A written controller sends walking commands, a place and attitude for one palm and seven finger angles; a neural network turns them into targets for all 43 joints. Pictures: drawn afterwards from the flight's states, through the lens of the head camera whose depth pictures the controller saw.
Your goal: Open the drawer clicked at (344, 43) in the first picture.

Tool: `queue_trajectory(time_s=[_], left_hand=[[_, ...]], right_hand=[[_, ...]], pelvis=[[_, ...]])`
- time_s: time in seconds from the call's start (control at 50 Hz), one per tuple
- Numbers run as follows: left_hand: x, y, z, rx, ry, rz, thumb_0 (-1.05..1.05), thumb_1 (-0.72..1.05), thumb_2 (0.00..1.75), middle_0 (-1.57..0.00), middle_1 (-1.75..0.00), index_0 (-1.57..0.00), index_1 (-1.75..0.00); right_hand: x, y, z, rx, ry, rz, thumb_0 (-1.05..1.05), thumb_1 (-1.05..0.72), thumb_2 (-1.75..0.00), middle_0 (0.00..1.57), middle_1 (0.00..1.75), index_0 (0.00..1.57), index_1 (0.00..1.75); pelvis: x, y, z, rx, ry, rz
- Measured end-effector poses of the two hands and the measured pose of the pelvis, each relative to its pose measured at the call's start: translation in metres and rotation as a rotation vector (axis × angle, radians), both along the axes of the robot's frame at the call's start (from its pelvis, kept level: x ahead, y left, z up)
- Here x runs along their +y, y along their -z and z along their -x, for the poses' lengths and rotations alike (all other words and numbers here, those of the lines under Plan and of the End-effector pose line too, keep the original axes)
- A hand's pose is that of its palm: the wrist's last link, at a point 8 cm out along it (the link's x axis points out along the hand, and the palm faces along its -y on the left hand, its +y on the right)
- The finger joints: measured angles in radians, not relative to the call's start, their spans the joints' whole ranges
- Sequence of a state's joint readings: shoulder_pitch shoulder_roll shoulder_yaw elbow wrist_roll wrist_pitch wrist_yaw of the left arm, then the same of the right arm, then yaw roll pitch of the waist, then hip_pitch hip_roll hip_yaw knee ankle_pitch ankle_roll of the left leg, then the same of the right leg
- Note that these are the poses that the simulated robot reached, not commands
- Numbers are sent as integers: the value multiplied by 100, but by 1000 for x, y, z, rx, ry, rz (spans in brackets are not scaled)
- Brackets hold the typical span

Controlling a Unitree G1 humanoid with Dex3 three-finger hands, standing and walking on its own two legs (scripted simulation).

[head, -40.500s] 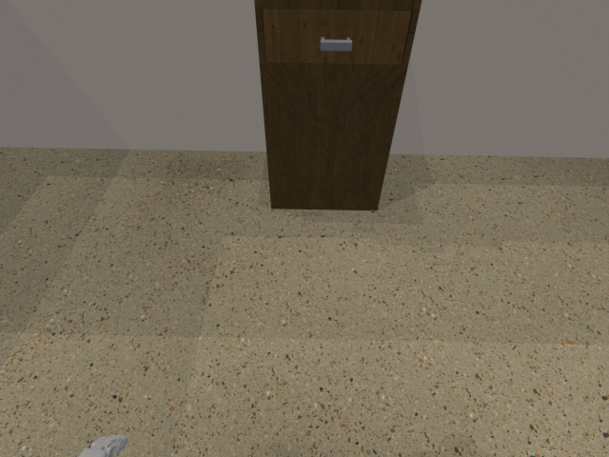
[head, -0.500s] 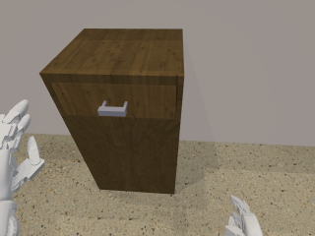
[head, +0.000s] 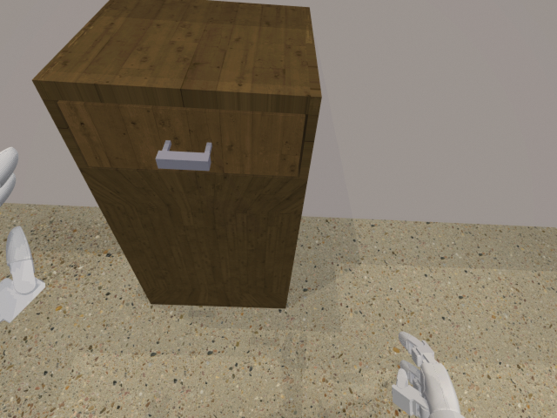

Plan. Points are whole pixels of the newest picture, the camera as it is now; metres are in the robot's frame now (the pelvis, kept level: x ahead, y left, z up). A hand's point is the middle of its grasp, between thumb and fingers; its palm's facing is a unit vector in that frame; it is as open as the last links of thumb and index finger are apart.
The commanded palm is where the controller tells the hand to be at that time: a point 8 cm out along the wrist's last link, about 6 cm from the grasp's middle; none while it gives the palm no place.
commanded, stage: step back with the hand held close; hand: left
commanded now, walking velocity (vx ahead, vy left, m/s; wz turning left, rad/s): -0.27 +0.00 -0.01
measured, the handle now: (186, 153) +0.58 +0.22 +0.02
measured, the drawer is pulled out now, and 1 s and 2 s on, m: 0.00 0.00 0.00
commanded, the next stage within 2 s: stop stepping back and stand still in 0.74 s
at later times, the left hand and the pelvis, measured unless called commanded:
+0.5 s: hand (20, 404) +0.10 +0.20 +0.19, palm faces +0.34 -0.81 -0.48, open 7.4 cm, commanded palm +0.03 +0.25 +0.22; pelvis -0.11 -0.03 +0.00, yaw -1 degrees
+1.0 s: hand out of the picture -0.08 +0.16 +0.19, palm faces +0.32 -0.79 -0.53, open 7.4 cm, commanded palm -0.13 +0.22 +0.22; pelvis -0.26 -0.06 +0.00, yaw +1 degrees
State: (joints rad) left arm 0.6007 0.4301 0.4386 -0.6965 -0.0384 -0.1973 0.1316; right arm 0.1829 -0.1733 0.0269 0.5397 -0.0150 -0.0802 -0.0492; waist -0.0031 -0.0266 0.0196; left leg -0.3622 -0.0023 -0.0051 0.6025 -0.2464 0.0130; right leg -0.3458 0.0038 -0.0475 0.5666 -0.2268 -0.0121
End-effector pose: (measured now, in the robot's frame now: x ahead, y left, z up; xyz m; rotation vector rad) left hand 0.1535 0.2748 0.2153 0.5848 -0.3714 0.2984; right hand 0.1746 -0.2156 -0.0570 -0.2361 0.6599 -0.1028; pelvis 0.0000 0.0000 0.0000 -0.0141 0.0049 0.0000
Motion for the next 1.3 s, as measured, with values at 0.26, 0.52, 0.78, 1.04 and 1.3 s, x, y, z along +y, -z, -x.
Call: queue_trajectory(time_s=[0.26,0.52,0.78,1.04,1.3], left_hand=[[19,7,50,-24,-62,57,1,89,90,-21,-30,-21,-30],[-38,5,91,70,32,8,1,89,90,-20,-30,-21,-30],[-45,-7,172,50,-35,-4,1,89,90,-21,-31,-21,-30],[-74,-9,291,36,3,-44,1,89,90,-21,-31,-21,-30],[-45,15,347,-42,-128,153,1,89,90,-20,-30,-21,-30]], right_hand=[[-4,-1,59,50,16,73,2,-90,-89,21,30,20,30],[-21,15,107,8,-30,-50,1,-90,-89,21,30,20,30],[-82,0,181,61,79,56,2,-90,-89,21,30,20,30],[-77,-3,279,-20,18,-1,1,-90,-89,21,30,20,30],[-86,4,367,57,35,78,2,-90,-89,21,30,20,30]], pelvis=[[8,-3,43,18,-32,24],[-29,0,115,73,24,-1],[-48,-10,177,67,-8,-7],[-68,-4,270,-1,-23,-13],[-58,-7,331,-11,-71,-28]])
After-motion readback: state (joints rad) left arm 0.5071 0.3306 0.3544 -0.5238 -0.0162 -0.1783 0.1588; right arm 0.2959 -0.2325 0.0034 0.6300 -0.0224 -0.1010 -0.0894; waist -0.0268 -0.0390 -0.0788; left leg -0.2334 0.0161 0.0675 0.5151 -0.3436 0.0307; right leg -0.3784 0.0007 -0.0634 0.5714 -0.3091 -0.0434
